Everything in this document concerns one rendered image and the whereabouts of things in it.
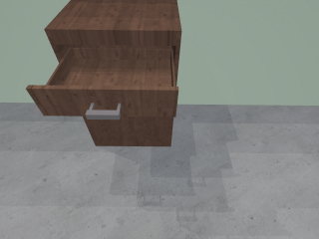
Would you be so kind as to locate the handle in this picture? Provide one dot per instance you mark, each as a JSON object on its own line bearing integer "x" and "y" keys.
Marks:
{"x": 92, "y": 114}

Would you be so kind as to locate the cabinet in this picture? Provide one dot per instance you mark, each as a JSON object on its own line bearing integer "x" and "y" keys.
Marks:
{"x": 121, "y": 24}

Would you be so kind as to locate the drawer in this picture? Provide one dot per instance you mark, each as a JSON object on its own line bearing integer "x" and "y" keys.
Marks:
{"x": 141, "y": 80}

